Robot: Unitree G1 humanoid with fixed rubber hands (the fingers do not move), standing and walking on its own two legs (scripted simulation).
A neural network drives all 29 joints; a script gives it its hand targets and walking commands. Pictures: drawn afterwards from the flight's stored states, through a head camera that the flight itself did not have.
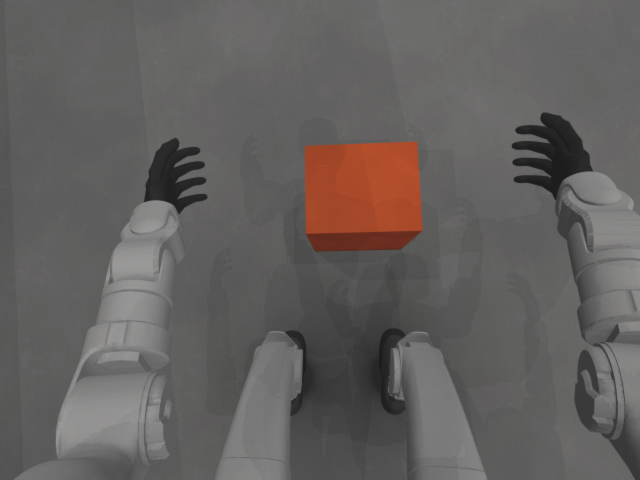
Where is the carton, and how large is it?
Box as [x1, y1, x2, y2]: [305, 142, 422, 251]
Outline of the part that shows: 416,142 305,146 306,234 315,251 400,249 422,230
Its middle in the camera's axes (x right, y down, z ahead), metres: +0.09 -0.08 +0.92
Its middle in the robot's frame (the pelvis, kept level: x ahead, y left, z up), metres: +0.53 -0.03 -0.53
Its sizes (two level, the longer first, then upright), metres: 0.229 0.184 0.280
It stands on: the floor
